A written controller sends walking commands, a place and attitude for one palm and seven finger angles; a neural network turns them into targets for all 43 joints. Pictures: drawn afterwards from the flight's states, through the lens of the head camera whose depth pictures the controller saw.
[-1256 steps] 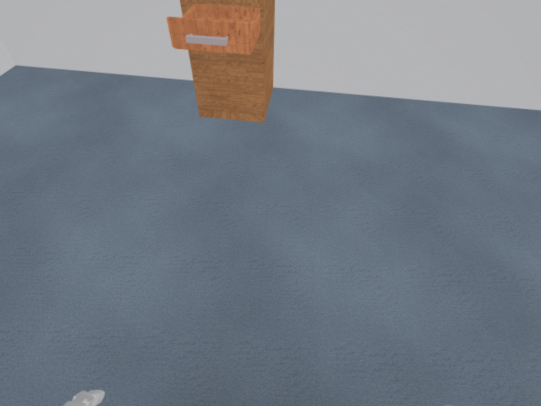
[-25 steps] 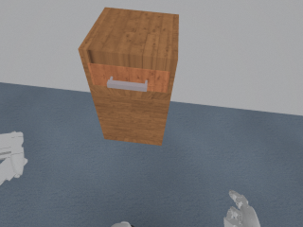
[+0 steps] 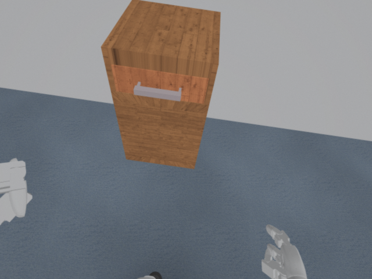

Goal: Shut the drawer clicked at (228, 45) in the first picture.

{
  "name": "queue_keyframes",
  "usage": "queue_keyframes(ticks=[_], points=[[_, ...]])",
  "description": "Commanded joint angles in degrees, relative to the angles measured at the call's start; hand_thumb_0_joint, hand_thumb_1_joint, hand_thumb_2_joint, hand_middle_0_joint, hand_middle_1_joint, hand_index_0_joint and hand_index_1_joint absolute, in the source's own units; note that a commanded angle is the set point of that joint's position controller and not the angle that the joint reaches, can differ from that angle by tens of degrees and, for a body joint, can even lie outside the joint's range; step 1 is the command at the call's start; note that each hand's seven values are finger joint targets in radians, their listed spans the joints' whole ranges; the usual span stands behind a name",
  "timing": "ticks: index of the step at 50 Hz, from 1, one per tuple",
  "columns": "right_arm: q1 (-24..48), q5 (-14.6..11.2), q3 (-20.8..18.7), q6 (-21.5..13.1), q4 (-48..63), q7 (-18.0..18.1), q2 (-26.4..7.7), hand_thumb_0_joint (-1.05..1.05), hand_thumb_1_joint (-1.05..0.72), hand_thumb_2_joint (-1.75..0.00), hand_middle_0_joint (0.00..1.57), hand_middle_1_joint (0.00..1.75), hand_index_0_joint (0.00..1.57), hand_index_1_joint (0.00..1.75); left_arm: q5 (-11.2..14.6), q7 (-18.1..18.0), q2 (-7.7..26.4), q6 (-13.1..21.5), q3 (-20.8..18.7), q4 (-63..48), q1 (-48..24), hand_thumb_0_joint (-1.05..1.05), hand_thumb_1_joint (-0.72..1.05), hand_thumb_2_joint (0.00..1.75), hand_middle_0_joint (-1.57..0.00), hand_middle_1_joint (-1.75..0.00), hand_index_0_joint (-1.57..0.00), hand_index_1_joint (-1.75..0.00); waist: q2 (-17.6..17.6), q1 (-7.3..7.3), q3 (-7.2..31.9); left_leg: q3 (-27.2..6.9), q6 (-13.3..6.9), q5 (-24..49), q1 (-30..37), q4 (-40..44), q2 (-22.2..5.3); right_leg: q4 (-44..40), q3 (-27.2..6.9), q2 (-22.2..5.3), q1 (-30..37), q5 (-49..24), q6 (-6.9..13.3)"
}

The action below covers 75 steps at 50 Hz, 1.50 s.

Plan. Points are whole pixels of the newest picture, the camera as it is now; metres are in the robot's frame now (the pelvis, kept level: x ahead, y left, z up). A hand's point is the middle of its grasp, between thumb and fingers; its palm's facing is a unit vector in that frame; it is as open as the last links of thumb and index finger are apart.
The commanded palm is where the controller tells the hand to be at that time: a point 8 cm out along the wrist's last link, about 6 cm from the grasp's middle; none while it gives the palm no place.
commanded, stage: step back with the hand held close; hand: left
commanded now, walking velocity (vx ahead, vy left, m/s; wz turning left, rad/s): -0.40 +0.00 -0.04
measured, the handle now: (158, 90) +0.80 +0.17 -0.14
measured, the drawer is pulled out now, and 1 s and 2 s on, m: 0.00 0.00 0.00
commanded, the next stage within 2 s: stop stepping back and stand still in 0.08 s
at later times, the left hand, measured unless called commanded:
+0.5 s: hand out of the picture +0.07 +0.21 +0.16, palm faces +0.29 -0.84 -0.45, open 3.3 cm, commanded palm +0.02 +0.26 +0.18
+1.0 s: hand out of the picture +0.02 +0.21 +0.17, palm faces +0.30 -0.83 -0.46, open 3.3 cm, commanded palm -0.03 +0.26 +0.18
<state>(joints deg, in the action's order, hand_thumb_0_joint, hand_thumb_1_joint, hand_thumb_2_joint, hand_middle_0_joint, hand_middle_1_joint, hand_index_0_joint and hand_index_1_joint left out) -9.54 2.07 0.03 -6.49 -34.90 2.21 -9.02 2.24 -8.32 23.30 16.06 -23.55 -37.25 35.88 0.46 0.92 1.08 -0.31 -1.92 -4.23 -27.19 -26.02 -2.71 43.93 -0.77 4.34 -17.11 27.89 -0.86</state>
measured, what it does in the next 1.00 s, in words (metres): walks backwards: right foot, then left foot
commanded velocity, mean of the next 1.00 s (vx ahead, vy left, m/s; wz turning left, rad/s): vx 0.08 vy -0.01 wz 0.00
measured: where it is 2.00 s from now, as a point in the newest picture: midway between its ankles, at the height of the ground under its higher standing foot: outside the picture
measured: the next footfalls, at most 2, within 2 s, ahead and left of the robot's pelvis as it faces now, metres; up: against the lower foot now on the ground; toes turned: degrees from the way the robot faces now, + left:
right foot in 0.12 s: -0.14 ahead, -0.10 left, +0.00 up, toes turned -5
left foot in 0.30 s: -0.01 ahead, +0.07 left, +0.00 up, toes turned -1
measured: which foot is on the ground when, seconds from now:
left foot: down 0.00-0.16, up 0.18-0.28, down 0.30-0.96, up 0.98-1.00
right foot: up 0.00-0.10, down 0.12-1.00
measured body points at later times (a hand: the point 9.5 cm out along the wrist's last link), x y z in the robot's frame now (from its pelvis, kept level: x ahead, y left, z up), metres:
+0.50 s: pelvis -0.12 -0.02 +0.00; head -0.13 -0.01 +0.45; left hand +0.05 +0.25 +0.18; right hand +0.01 -0.29 -0.07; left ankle -0.04 +0.07 -0.74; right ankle -0.15 -0.13 -0.74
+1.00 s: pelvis -0.17 -0.01 -0.01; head -0.18 +0.00 +0.44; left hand -0.01 +0.25 +0.19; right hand -0.04 -0.23 -0.10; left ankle -0.09 +0.08 -0.72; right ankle -0.18 -0.10 -0.74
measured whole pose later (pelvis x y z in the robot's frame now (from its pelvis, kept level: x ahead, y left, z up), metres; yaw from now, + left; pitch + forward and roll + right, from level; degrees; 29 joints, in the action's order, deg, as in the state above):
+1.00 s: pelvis -0.17 -0.01 -0.01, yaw -2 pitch -1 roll -1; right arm -15.1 1.1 3.2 -3.6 -34.9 2.7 -8.2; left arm 2.0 -8.4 23.9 10.1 -20.9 -37.2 38.3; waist 0.8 -0.7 0.6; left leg 1.5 -0.4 -16.8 -25.8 -40.0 0.1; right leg 28.6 4.7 2.5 -12.3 16.0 4.3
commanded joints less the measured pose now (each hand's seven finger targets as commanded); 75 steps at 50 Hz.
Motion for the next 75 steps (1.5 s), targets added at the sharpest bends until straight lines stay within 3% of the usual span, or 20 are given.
queue_keyframes(ticks=[1,5,8,11,17,23,28,32,35,37,40,45,48,53,54,55,57,61,68,75], points=[[1.20,0.90,-3.60,-3.18,4.88,-0.09,-9.81,0.00,-0.90,-0.90,0.20,0.30,0.20,0.30,1.24,0.79,8.18,3.20,-3.94,-12.43,-0.01,0.00,0.90,0.90,-1.40,-1.60,-1.40,-1.60,-14.07,-0.98,13.30,-9.89,-4.63,20.52,25.76,6.85,-11.79,-15.95,1.13,-0.23,-2.40,-2.49,0.27],[2.94,0.02,-3.27,-0.50,8.13,-0.62,-9.41,0.00,-0.90,-0.90,0.20,0.30,0.20,0.30,2.49,2.33,11.70,3.96,-7.81,-13.17,2.29,0.00,0.90,0.90,-1.40,-1.60,-1.40,-1.60,-9.22,-0.48,13.80,-2.32,-0.32,13.22,21.77,2.93,-6.83,-27.55,1.97,-2.60,4.41,-18.11,0.68],[4.66,-2.96,-3.31,1.46,11.05,0.11,-8.40,0.00,-0.90,-0.90,0.20,0.30,0.20,0.30,3.30,1.85,12.42,3.84,-9.48,-9.65,4.93,0.00,0.90,0.90,-1.40,-1.60,-1.40,-1.60,13.09,-0.79,10.74,4.71,2.92,-9.33,15.27,-14.35,3.65,-30.04,-4.57,-15.26,-2.73,-38.67,0.30],[5.85,-2.89,-1.58,3.15,11.35,1.36,-6.54,0.00,-0.90,-0.90,0.20,0.30,0.20,0.30,2.71,0.60,10.97,0.27,-9.50,-5.04,9.85,0.00,0.90,0.90,-1.40,-1.60,-1.40,-1.60,6.78,-1.03,9.81,0.07,2.05,-14.08,0.37,-16.75,1.80,-19.88,-6.08,-18.41,8.42,-55.40,5.19],[1.59,-3.64,-2.87,0.56,10.45,2.86,-11.51,0.00,-0.90,-0.90,0.20,0.30,0.20,0.30,1.55,-1.00,9.62,-1.04,-4.75,-5.77,3.66,0.00,0.90,0.90,-1.40,-1.60,-1.40,-1.60,-1.73,-1.78,8.00,-3.33,-2.02,13.77,19.29,-0.28,-2.64,-19.66,-1.63,-7.47,4.45,-32.97,-2.55],[3.18,-2.27,-2.52,-0.81,10.44,3.01,-10.98,0.00,-0.90,-0.90,0.20,0.30,0.20,0.30,0.40,-1.08,7.88,-0.65,-3.90,-7.12,2.21,0.00,0.90,0.90,-1.40,-1.60,-1.40,-1.60,-5.88,-2.05,-1.86,-8.58,-0.36,-28.05,4.72,11.15,-1.80,-24.92,-0.39,-4.71,3.11,4.87,1.84],[1.01,-1.39,-2.94,-0.73,8.71,3.15,-10.14,0.00,-0.90,-0.90,0.20,0.30,0.20,0.30,0.28,-1.19,7.51,-0.84,-3.46,-7.10,-0.80,0.00,0.90,0.90,-1.40,-1.60,-1.40,-1.60,-2.30,-2.72,0.04,-3.67,0.70,-22.24,11.08,-0.13,1.03,-26.32,-2.87,-7.67,-3.72,9.74,5.21],[-0.51,-1.65,-3.13,0.36,6.75,3.02,-10.06,0.00,-0.90,-0.90,0.20,0.30,0.20,0.30,0.33,-1.61,6.57,-1.57,-1.86,-6.39,-6.76,0.00,0.90,0.90,-1.40,-1.60,-1.40,-1.60,7.05,-3.38,-2.34,0.72,1.28,-14.44,11.14,-22.41,1.76,-30.03,-12.66,-18.82,-13.57,16.39,11.35],[0.64,-1.56,-1.82,-0.05,6.71,3.65,-10.39,0.00,-0.90,-0.90,0.20,0.30,0.20,0.30,-0.22,-1.81,6.25,-2.29,-1.08,-5.08,-12.00,0.00,0.90,0.90,-1.40,-1.60,-1.40,-1.60,-2.39,-4.01,-7.33,-4.71,-0.66,-26.23,14.17,-6.96,-1.34,-16.16,-2.61,-11.56,-20.50,17.75,6.70],[0.55,-1.83,-1.24,-1.79,8.23,3.50,-10.18,0.00,-0.90,-0.90,0.20,0.30,0.20,0.30,-0.39,-1.75,6.68,-1.89,-2.27,-7.81,-12.68,0.00,0.90,0.90,-1.40,-1.60,-1.40,-1.60,-22.94,-3.55,-5.84,-33.23,-4.90,-51.96,5.74,22.51,-14.16,13.61,5.35,0.40,-14.07,6.73,1.64],[2.61,-1.42,-1.17,-2.91,8.51,1.96,-8.15,0.00,-0.90,-0.90,0.20,0.30,0.20,0.30,-0.76,-1.21,9.55,-1.71,-4.76,-8.97,-6.41,0.00,0.90,0.90,-1.40,-1.60,-1.40,-1.60,-7.05,-1.07,-1.43,-25.94,-3.94,-40.97,1.72,21.04,-13.24,17.11,1.16,-2.88,-5.64,0.16,2.29],[2.65,-0.83,-0.78,-1.11,9.01,1.32,-8.59,0.00,-0.90,-0.90,0.20,0.30,0.20,0.30,0.06,-0.98,6.82,-3.04,-2.48,-9.91,2.29,0.00,0.90,0.90,-1.40,-1.60,-1.40,-1.60,-12.99,-0.91,0.49,-8.49,0.34,-33.17,-6.66,14.14,-5.74,-15.12,6.66,-0.80,17.21,2.20,3.91],[1.45,-1.10,-1.66,1.21,7.94,1.64,-8.04,0.00,-0.90,-0.90,0.20,0.30,0.20,0.30,0.94,-1.21,10.00,-3.47,-5.33,-10.40,-2.12,0.00,0.90,0.90,-1.40,-1.60,-1.40,-1.60,11.07,-1.93,-0.99,1.27,2.37,-14.47,-5.65,-24.41,2.34,-37.23,-21.75,-22.83,5.65,2.85,12.68],[1.81,-1.95,-1.48,-0.55,6.57,2.45,-7.99,0.00,-0.90,-0.90,0.20,0.30,0.20,0.30,0.62,-1.99,6.40,-2.67,-3.07,-5.63,-2.53,0.00,0.90,0.90,-1.40,-1.60,-1.40,-1.60,1.51,-2.26,-1.20,2.46,1.00,-11.03,11.14,-7.41,0.43,-27.52,-6.95,-16.01,-3.18,-0.32,8.51],[-1.55,-0.97,-4.38,-4.06,-7.11,-3.41,-12.75,0.00,-0.90,-0.90,0.20,0.30,0.20,0.30,-4.94,5.82,-5.58,-10.53,18.89,40.14,-10.54,0.00,0.90,0.90,-1.40,-1.60,-1.40,-1.60,-3.72,-6.57,-0.56,-2.92,0.35,2.55,16.39,-9.42,-4.96,-9.14,5.30,-15.95,-12.29,-12.68,5.24],[-5.39,-1.49,-3.88,1.30,-5.12,-3.42,-12.53,0.00,-0.90,-0.90,0.20,0.30,0.20,0.30,-4.60,7.21,-7.38,-15.75,16.85,40.96,-7.27,0.00,0.90,0.90,-1.36,-1.56,-1.36,-1.56,-8.12,-3.58,-0.22,-12.02,-3.38,9.59,13.85,-5.18,-7.88,-1.43,4.23,-8.59,-11.54,-11.90,1.45],[-2.45,-0.23,-3.00,3.64,-2.24,-1.85,-11.92,0.00,-0.90,-0.90,0.20,0.30,0.20,0.30,-4.55,7.34,-9.32,-17.10,18.04,44.07,-10.05,0.00,0.90,0.90,-1.28,-1.47,-1.28,-1.47,2.36,-1.18,0.50,-17.51,-8.28,10.84,3.83,-3.16,-11.85,-0.17,2.39,-6.09,-3.92,-1.89,0.54],[-1.20,-0.29,-2.42,5.22,-5.35,-1.34,-8.23,0.00,-0.90,-0.90,0.20,0.30,0.20,0.30,-4.51,7.67,-3.75,-16.20,18.02,61.46,-15.79,0.00,0.90,0.90,-1.12,-1.30,-1.12,-1.30,17.41,-0.57,0.53,-0.55,0.85,-6.87,5.03,-13.98,2.59,-18.82,-5.63,-17.19,3.23,-32.92,6.42],[-3.59,-0.18,-1.35,6.53,-15.31,-0.88,-7.11,0.00,-0.90,-0.90,0.20,0.30,0.20,0.30,-2.89,7.12,-6.39,-16.52,20.16,84.11,-17.94,0.00,0.90,0.90,-0.84,-0.99,-0.84,-0.99,-15.11,-0.46,-4.26,-8.29,-1.26,-5.14,8.12,3.52,-3.32,-19.78,0.04,-8.35,4.12,-10.77,3.61],[-8.29,-1.09,-1.73,6.67,-21.84,-0.30,-6.33,0.00,-0.90,-0.90,0.20,0.30,0.20,0.30,-2.88,7.29,-7.29,-15.89,21.66,94.88,-16.02,0.00,0.90,0.90,-0.56,-0.69,-0.56,-0.69,-2.38,-1.09,-1.32,-5.77,-0.63,-6.55,14.55,4.55,-2.71,-25.19,0.23,-9.77,5.72,-12.31,4.25]])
